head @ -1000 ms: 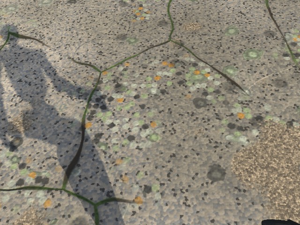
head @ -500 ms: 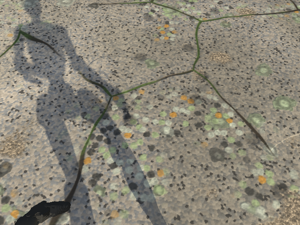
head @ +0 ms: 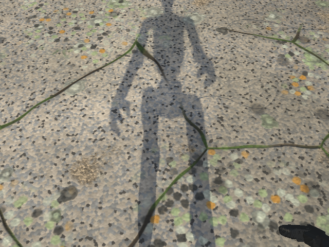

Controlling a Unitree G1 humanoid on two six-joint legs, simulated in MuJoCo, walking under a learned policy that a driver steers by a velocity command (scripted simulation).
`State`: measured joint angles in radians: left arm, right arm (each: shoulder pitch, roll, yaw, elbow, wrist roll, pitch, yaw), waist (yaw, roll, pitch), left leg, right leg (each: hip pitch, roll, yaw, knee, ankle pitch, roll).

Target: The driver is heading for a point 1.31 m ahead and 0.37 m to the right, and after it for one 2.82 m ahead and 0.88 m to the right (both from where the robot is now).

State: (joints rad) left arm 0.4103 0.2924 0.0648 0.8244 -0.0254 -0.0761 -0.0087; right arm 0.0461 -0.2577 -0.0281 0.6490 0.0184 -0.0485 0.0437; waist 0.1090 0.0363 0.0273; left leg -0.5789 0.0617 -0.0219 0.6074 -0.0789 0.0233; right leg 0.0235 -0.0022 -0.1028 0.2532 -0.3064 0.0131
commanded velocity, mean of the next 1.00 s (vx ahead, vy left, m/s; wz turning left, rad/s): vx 0.50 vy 0.00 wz -0.40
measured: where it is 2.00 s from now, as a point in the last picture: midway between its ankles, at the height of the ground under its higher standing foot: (262, 138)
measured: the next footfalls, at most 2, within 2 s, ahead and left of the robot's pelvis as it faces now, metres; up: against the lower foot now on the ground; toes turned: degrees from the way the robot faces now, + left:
left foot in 0.06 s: +0.20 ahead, +0.13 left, +0.00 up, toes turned +1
right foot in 0.62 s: +0.48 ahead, -0.13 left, +0.00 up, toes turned -18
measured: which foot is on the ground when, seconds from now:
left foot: up 0.00-0.04, down 0.06-0.60, up 0.62-1.00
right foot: down 0.00-0.08, up 0.10-0.60, down 0.62-1.00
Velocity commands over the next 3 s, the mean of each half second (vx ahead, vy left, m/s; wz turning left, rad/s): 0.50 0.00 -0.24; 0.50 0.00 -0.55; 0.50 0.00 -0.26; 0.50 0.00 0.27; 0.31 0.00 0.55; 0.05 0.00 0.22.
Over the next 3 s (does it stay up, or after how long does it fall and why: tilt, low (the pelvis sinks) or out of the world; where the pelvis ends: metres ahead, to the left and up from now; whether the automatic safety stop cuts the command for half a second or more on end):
stays up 1.28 -0.42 0.00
